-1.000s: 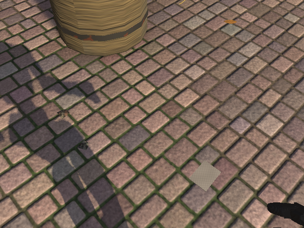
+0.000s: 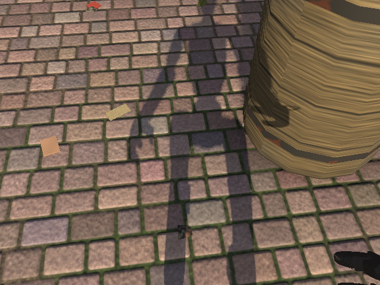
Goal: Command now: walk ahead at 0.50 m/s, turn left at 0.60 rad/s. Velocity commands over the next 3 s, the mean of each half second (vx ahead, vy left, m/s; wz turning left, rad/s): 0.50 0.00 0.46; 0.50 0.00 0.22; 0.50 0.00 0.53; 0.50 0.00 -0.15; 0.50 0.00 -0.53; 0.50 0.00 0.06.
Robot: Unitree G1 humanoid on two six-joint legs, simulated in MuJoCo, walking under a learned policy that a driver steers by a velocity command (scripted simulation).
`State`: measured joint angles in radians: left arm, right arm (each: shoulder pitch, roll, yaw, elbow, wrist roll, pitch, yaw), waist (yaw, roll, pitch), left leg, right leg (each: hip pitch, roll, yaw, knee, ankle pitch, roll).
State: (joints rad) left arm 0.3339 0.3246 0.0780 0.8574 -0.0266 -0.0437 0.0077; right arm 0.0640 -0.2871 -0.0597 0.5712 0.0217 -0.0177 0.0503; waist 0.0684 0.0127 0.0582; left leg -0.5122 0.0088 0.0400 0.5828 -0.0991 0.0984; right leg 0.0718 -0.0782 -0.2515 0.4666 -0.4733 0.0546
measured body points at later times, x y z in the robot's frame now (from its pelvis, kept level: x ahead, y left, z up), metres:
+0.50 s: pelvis +0.30 +0.00 +0.01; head +0.32 +0.00 +0.45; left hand +0.46 +0.29 -0.07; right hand +0.40 -0.29 -0.11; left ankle +0.13 +0.09 -0.70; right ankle +0.43 -0.09 -0.72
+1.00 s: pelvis +0.56 +0.10 +0.00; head +0.59 +0.12 +0.45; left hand +0.46 +0.38 -0.13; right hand +0.87 -0.05 -0.06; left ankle +0.64 +0.22 -0.72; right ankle +0.44 -0.09 -0.70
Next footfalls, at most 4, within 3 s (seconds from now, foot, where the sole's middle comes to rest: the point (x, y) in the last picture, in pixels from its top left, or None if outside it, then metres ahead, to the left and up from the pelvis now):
0.48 right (229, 277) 0.47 -0.08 -0.75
0.98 left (145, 212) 0.68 0.23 -0.75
1.48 right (163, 138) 1.03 0.20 -0.75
1.92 left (87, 127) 1.07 0.54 -0.75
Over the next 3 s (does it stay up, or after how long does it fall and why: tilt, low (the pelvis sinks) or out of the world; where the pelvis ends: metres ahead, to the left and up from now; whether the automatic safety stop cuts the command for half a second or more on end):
stays up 1.57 0.54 0.00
